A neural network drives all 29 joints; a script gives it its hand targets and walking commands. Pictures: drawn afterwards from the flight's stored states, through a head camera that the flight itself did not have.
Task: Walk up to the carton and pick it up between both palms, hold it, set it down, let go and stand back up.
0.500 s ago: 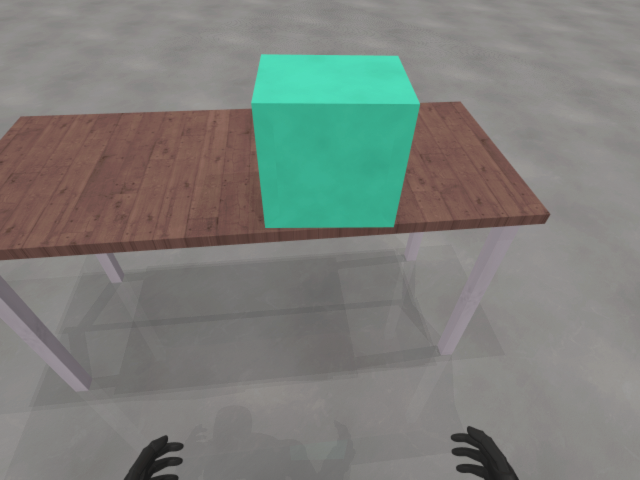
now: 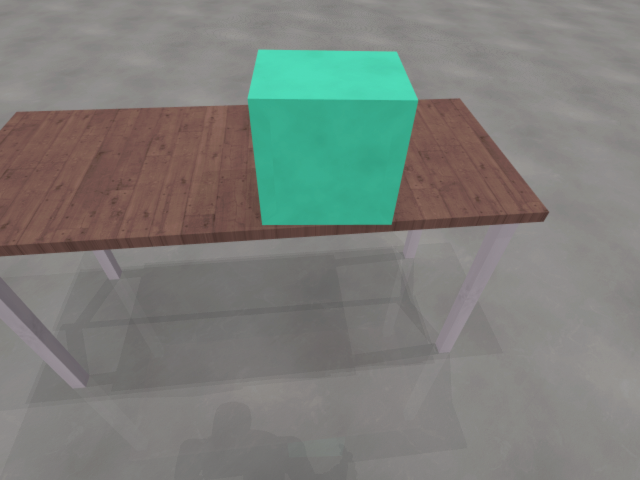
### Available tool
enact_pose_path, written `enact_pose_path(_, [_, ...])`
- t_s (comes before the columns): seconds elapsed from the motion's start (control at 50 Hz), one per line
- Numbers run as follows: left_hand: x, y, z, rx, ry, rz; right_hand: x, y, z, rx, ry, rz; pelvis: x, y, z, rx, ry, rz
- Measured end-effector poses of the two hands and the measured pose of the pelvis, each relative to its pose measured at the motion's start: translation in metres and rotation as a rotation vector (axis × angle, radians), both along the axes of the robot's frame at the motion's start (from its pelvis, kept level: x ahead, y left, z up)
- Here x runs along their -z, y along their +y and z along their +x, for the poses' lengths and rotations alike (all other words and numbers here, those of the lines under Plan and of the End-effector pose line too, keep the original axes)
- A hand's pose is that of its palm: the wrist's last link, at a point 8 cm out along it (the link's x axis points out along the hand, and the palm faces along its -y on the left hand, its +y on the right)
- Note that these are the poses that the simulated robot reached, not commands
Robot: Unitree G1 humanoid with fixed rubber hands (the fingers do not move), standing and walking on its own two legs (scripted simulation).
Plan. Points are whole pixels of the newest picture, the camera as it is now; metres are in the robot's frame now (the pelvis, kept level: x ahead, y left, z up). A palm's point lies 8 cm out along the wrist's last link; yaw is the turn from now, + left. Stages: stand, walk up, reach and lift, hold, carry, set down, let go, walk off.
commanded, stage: stand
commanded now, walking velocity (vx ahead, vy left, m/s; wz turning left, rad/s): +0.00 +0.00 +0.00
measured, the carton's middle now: (327, 140) +0.74 -0.03 +0.06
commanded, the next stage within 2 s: none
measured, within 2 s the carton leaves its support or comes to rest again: neither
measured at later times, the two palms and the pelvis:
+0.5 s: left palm out of the picture +0.05 +0.22 -0.12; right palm out of the picture +0.05 -0.23 -0.12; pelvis +0.00 +0.00 +0.01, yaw +0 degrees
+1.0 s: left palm out of the picture -0.02 +0.21 -0.13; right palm out of the picture -0.02 -0.20 -0.13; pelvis -0.01 +0.01 +0.02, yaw +0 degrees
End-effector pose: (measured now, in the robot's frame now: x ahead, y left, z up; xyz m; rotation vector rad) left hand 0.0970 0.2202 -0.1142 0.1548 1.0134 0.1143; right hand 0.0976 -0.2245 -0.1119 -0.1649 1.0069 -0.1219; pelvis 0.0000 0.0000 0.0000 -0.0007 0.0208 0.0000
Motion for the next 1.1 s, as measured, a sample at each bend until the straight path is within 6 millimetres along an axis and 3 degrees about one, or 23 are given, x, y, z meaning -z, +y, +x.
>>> enact_pose_path(0.2, [0.005, 0.003, -0.022, -0.033, 0.086, 0.012, 0.009, 0.001, -0.026, 0.022, 0.100, 0.008, -0.004, -0.001, 0.000, 0.000, 0.010, 0.002])
enact_pose_path(0.4, [0.007, 0.004, -0.033, -0.057, 0.118, 0.012, 0.010, -0.002, -0.033, 0.057, 0.117, 0.007, -0.005, -0.001, 0.003, 0.002, -0.010, 0.001])
enact_pose_path(0.68, [0.013, 0.004, -0.073, -0.095, 0.248, -0.001, 0.015, 0.001, -0.083, 0.108, 0.275, 0.005, -0.012, 0.002, 0.000, 0.003, -0.027, -0.003])
enact_pose_path(1.1, [0.018, -0.010, -0.131, -0.122, 0.404, -0.041, 0.021, 0.026, -0.133, 0.119, 0.411, 0.050, -0.016, 0.006, -0.014, 0.003, -0.052, 0.001])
